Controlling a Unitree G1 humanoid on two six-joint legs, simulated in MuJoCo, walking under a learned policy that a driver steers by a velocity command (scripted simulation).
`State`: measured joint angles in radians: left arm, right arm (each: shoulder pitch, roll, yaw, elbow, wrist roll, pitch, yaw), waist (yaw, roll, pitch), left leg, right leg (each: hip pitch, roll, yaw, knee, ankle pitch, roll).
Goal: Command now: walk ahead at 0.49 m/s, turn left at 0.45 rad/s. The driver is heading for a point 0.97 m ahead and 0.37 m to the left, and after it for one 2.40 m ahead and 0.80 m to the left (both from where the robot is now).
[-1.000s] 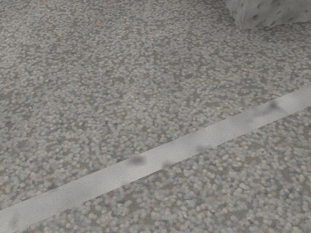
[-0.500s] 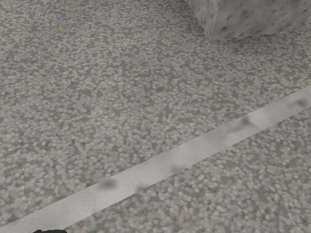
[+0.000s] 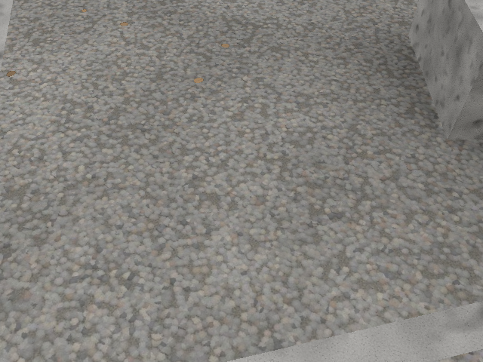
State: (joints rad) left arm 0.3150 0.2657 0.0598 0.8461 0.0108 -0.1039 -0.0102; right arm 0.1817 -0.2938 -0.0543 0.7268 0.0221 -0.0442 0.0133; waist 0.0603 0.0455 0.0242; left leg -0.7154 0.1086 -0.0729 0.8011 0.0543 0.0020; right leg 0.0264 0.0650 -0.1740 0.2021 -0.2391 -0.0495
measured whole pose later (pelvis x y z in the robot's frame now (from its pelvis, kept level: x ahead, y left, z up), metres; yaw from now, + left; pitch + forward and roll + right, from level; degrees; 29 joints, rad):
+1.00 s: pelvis +0.56 +0.11 +0.00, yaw +35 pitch +1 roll -2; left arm 0.33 0.29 0.07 0.84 0.00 -0.09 0.00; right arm 0.17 -0.31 -0.07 0.61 0.02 -0.02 0.02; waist 0.08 0.05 0.04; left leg -0.71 0.10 -0.06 0.89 -0.08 -0.01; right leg -0.03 0.02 -0.15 0.27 -0.25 -0.02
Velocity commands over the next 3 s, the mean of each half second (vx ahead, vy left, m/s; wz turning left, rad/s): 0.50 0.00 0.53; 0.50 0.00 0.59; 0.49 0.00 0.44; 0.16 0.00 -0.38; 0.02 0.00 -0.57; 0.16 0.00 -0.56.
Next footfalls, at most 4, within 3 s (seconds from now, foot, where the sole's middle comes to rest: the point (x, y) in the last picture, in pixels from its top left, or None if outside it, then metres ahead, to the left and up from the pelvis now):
0.18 left None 0.29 0.13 -0.78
0.66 right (267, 325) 0.60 0.00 -0.78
1.18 left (142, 286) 0.70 0.38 -0.78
1.66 right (145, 196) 1.04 0.43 -0.78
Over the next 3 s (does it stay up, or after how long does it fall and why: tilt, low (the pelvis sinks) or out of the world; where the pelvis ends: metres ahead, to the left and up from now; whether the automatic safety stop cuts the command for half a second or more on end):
stays up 0.95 0.47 -0.01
